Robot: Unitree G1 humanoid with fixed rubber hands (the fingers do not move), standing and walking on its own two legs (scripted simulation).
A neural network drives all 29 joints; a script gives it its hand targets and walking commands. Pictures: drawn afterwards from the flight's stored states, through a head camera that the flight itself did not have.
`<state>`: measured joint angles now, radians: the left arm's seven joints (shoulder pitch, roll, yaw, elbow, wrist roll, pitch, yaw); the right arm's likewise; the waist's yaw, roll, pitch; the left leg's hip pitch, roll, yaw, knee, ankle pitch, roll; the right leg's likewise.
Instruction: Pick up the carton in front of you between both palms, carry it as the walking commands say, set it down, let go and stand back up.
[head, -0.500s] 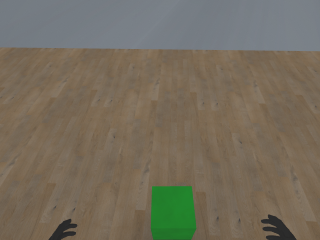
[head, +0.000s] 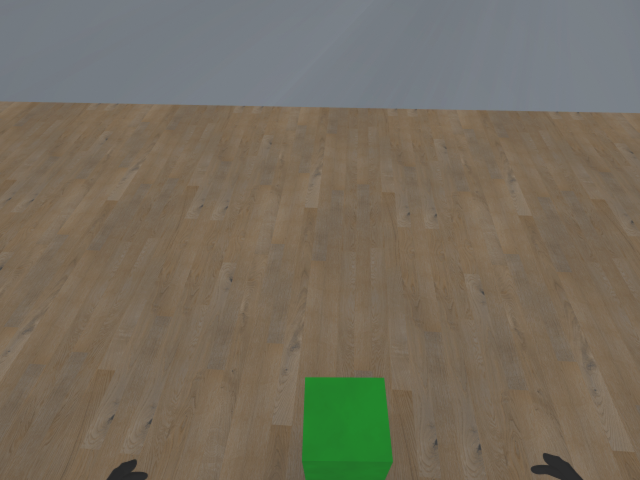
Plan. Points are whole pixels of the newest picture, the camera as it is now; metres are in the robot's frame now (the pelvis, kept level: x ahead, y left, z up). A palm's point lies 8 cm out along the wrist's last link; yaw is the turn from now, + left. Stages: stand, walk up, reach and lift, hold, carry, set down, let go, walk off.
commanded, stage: stand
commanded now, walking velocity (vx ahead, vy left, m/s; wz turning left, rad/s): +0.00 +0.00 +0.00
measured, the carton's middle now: (344, 432) +0.39 -0.03 -0.65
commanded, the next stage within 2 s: none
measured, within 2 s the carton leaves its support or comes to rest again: neither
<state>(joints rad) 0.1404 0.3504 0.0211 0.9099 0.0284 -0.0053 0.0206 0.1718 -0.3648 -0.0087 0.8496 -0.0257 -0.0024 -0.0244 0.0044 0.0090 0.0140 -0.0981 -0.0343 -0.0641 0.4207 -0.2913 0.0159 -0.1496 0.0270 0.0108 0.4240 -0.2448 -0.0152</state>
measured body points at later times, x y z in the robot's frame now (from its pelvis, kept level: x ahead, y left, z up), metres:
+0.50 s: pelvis -0.02 +0.00 +0.00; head -0.02 +0.00 +0.45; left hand +0.09 +0.31 -0.11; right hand +0.09 -0.31 -0.11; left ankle -0.04 +0.11 -0.74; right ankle -0.01 -0.11 -0.74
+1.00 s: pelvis -0.02 +0.00 +0.01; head -0.02 +0.00 +0.45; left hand +0.08 +0.31 -0.11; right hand +0.08 -0.32 -0.11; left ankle -0.04 +0.11 -0.74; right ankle -0.01 -0.11 -0.74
